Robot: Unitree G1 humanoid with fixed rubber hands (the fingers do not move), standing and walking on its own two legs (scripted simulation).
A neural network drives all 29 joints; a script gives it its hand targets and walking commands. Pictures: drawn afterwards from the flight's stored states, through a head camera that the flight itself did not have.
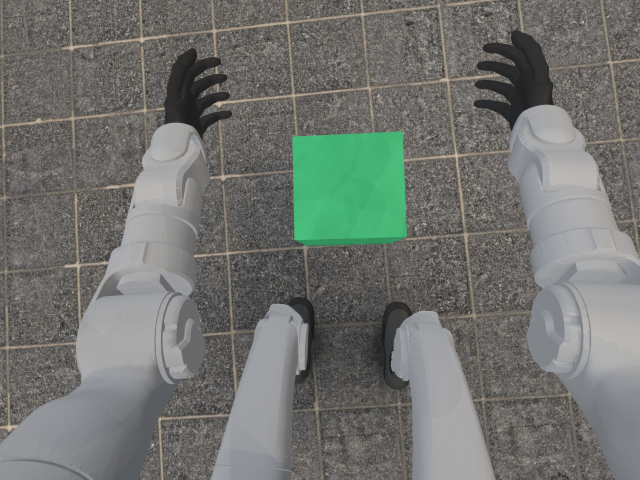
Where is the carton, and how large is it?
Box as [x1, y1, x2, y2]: [292, 132, 406, 245]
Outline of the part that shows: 402,132 292,137 294,239 306,245 390,243 405,237 406,226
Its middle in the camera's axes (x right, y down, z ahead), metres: +0.07 -0.08 +0.85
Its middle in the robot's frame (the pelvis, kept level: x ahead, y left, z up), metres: +0.48 +0.01 -0.51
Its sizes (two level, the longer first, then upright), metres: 0.210 0.200 0.250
